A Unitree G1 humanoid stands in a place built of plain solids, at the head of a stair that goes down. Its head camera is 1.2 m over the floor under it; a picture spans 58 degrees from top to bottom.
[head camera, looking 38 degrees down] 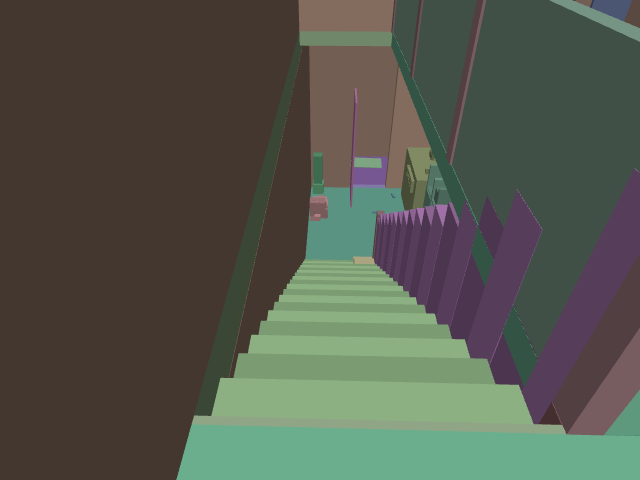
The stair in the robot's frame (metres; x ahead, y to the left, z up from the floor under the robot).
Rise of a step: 0.18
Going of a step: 0.25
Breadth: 1.09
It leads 2 degrees to the right of straight ahead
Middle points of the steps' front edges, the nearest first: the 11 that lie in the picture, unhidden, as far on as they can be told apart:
0.68 -0.17 0.00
0.93 -0.18 -0.18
1.18 -0.18 -0.37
1.44 -0.19 -0.55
1.69 -0.20 -0.73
1.94 -0.21 -0.91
2.20 -0.21 -1.10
2.45 -0.22 -1.28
2.70 -0.23 -1.46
2.96 -0.23 -1.65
3.21 -0.24 -1.83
